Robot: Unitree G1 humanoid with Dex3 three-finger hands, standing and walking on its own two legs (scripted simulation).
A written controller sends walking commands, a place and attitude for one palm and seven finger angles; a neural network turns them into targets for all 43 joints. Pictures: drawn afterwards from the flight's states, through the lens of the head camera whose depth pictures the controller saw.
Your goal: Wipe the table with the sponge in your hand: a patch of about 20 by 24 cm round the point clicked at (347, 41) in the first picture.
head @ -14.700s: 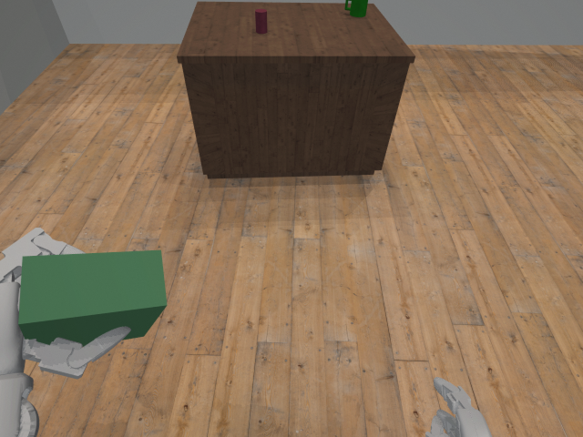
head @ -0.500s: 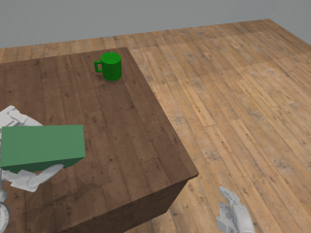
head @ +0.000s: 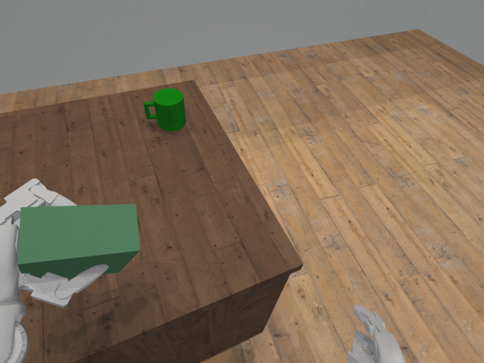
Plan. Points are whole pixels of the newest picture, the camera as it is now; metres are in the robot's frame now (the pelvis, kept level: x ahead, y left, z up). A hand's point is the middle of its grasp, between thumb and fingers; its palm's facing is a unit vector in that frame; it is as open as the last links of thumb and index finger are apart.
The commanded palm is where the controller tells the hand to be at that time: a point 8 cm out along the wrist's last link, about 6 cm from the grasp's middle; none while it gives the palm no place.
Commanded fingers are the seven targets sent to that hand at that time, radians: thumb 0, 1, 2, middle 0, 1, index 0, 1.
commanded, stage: come to a stop and stand still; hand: left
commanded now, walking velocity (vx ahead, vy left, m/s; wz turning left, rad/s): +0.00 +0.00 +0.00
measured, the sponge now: (95, 244) +0.23 +0.22 +0.12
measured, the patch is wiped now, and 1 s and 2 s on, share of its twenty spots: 0.00 0.00 0.00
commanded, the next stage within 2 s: look again from close up in 0.38 s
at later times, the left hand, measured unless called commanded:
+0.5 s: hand (72, 235) +0.23 +0.23 +0.15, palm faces +0.36 -0.86 -0.36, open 9.8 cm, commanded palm +0.17 +0.27 +0.17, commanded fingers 0.00 0.10 1.30 -1.20 -1.60 -1.20 -1.60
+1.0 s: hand (63, 231) +0.23 +0.25 +0.15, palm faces +0.36 -0.86 -0.37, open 9.8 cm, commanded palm +0.17 +0.28 +0.17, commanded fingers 0.00 0.10 1.30 -1.20 -1.60 -1.20 -1.60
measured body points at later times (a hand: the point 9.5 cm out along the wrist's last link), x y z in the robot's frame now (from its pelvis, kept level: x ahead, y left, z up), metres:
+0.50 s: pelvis +0.01 -0.01 +0.00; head +0.03 +0.01 +0.45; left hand +0.20 +0.28 +0.17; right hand +0.19 -0.24 -0.07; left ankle +0.03 +0.08 -0.74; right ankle -0.01 -0.14 -0.74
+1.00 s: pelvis +0.01 +0.00 +0.00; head +0.03 +0.02 +0.45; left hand +0.21 +0.29 +0.17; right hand +0.18 -0.23 -0.07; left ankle +0.03 +0.08 -0.74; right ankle -0.01 -0.14 -0.74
